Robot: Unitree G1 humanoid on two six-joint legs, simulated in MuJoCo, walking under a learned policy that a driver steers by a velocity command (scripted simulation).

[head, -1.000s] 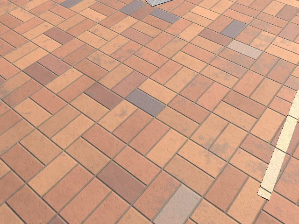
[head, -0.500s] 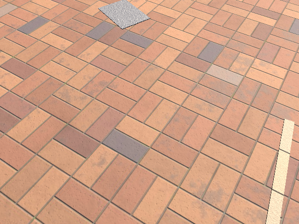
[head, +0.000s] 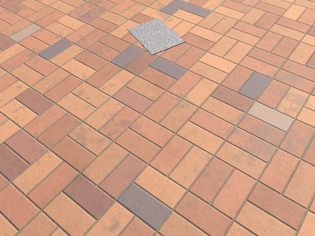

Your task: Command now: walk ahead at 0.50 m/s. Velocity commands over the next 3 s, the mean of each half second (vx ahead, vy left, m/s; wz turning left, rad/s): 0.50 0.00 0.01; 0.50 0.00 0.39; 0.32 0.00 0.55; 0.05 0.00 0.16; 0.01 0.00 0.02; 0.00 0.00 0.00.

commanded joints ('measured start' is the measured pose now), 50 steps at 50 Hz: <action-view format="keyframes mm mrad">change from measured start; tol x32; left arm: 1 -46 164 34 -55 -6 -14 14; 50 -150 132 48 -33 10 -36 19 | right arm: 1 -47 -31 -3 -63 -2 -13 5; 50 96 -30 -41 -66 21 42 -6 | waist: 1 -16 -103 23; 14 -114 263 -369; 33 -120 15 42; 40 25 -340 -358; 50 -44 -126 10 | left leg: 1 17 -2 12 -179 176 -10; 10 83 -68 31 -413 92 63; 12 402 -123 85 -441 87 111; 14 1034 245 -564 -512 -92 339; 31 508 43 -102 -773 113 220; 38 556 28 -164 -459 237 150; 41 -84 -141 -99 312 -454 47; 50 -39 22 -61 129 -63 18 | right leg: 1 -42 -238 126 -147 210 -145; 12 149 -262 78 256 588 -57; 14 -452 -5 33 901 -278 46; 16 -641 -88 161 1046 -351 21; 36 -356 -115 111 206 148 75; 40 516 -491 640 129 -116 -170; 50 -3 -351 122 -135 120 -119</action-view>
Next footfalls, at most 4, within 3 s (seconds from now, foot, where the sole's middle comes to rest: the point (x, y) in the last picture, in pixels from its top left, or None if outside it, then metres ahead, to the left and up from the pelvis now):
0.26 left None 0.32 0.15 -0.79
0.78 right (194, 210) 0.61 -0.08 -0.79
1.28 left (124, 171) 0.79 0.26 -0.79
1.76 right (165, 149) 0.92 0.06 -0.79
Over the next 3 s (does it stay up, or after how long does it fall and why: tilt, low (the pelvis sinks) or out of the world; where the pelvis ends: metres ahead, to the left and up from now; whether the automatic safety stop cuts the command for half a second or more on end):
stays up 0.83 0.13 -0.01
